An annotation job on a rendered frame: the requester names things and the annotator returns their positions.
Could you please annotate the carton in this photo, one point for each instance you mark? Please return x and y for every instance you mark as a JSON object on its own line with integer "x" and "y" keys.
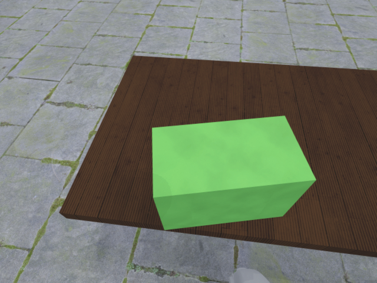
{"x": 227, "y": 171}

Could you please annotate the table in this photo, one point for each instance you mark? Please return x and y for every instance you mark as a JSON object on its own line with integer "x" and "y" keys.
{"x": 332, "y": 113}

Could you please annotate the robot right thigh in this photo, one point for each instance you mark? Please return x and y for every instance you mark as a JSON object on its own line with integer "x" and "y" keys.
{"x": 247, "y": 276}

